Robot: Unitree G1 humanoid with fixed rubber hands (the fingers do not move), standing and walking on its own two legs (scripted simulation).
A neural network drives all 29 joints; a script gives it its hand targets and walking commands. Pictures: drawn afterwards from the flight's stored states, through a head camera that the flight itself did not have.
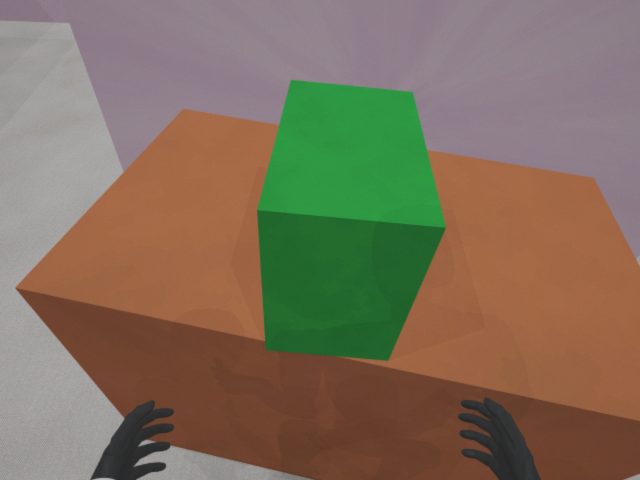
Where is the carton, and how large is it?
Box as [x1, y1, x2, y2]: [257, 80, 445, 360]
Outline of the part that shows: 291,80 257,208 266,349 387,360 445,228 412,92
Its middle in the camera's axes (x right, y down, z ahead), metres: +0.03 -0.02 +0.55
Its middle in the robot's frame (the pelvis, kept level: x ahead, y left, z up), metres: +0.46 +0.00 +0.09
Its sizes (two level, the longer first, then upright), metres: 0.283 0.178 0.272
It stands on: a pedestal, 0.74 m high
